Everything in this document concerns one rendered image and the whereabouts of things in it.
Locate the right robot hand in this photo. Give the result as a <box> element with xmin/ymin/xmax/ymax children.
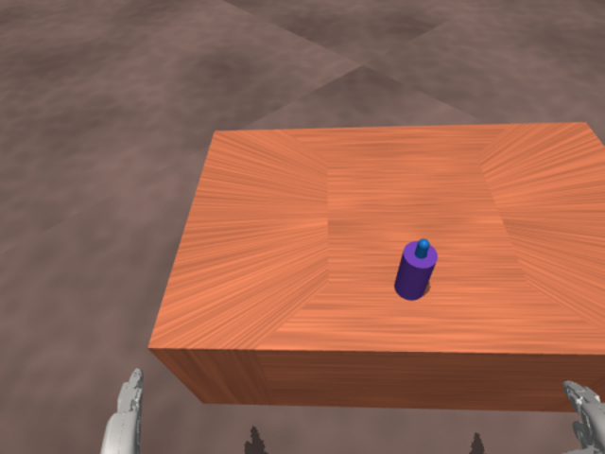
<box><xmin>562</xmin><ymin>380</ymin><xmax>605</xmax><ymax>454</ymax></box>

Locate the left robot hand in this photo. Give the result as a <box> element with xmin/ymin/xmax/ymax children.
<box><xmin>100</xmin><ymin>368</ymin><xmax>144</xmax><ymax>454</ymax></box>

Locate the bottle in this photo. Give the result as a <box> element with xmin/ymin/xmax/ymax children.
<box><xmin>394</xmin><ymin>238</ymin><xmax>438</xmax><ymax>301</ymax></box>

